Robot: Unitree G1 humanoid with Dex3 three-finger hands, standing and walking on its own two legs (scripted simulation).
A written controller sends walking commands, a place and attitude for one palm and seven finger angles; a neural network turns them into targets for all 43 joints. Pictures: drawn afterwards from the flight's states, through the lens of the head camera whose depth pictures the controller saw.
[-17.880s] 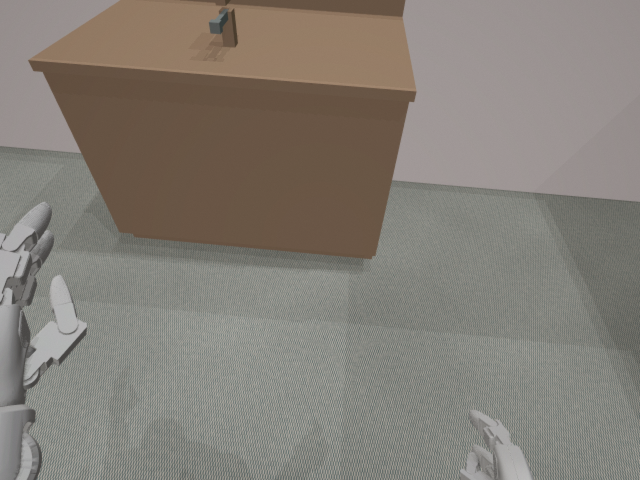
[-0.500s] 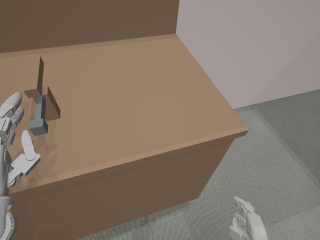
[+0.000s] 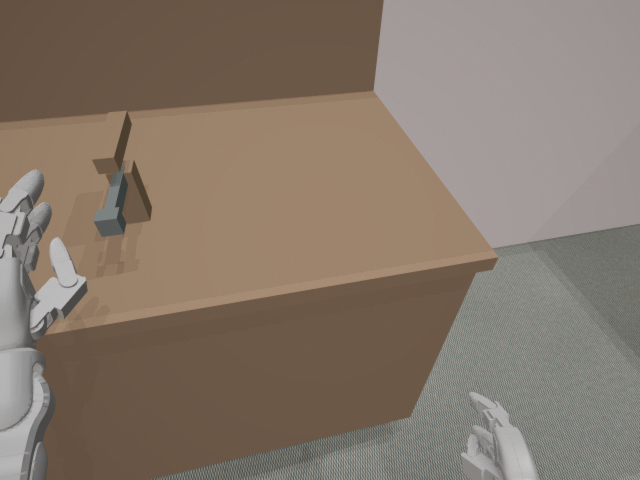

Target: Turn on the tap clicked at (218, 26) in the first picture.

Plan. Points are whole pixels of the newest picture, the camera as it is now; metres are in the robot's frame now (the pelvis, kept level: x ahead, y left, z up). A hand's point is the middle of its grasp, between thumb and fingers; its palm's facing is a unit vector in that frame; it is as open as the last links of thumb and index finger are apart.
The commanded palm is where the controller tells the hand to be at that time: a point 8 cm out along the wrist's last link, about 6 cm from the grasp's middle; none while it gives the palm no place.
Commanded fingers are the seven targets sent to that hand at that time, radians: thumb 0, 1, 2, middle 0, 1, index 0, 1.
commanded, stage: turn the palm inward beside the body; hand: left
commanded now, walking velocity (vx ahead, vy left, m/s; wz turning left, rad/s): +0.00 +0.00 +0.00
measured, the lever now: (110, 222) +0.37 +0.34 +0.13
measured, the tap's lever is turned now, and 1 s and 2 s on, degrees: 0 0 0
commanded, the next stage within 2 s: reach beside the lever's end, fingers flat in 1.72 s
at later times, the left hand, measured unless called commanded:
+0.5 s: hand (126, 283) +0.24 +0.24 +0.17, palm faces +0.46 -0.85 -0.25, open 7.4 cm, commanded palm +0.19 +0.28 +0.18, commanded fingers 0.00 0.90 0.90 -0.20 -0.30 -0.20 -0.30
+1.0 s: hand (123, 294) +0.24 +0.24 +0.16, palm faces +0.48 -0.86 -0.16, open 7.4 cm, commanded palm +0.18 +0.28 +0.17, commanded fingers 0.00 0.90 0.90 -0.20 -0.30 -0.20 -0.30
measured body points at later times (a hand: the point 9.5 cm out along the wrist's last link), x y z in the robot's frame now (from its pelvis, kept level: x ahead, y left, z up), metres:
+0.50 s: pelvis +0.05 -0.01 +0.00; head +0.03 -0.03 +0.45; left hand +0.21 +0.29 +0.18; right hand +0.23 -0.25 -0.07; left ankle +0.08 +0.15 -0.72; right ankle +0.02 -0.11 -0.72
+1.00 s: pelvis +0.04 +0.01 +0.00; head +0.02 -0.01 +0.45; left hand +0.20 +0.29 +0.17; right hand +0.25 -0.20 -0.06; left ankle +0.08 +0.15 -0.72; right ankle +0.02 -0.11 -0.72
